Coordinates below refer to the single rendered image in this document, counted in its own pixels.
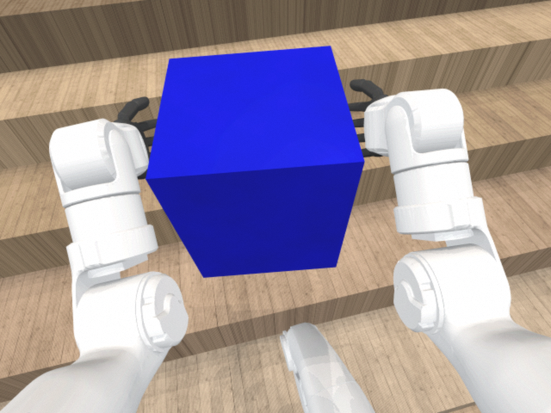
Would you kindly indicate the robot left hand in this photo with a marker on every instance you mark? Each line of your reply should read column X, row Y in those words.
column 127, row 114

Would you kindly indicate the robot right thigh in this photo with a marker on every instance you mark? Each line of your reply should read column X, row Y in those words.
column 327, row 384

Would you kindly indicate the left robot upper arm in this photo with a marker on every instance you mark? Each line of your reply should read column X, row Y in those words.
column 124, row 328

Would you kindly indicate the robot right hand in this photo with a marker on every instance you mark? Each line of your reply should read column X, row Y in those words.
column 375, row 93

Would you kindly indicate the right robot upper arm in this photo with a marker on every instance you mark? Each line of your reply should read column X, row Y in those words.
column 459, row 298

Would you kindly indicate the right robot forearm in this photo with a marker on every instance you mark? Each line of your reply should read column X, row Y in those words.
column 422, row 134

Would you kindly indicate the carton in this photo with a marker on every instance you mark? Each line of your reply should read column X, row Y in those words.
column 255, row 160

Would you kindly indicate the left robot forearm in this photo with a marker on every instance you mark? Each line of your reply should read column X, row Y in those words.
column 96, row 164

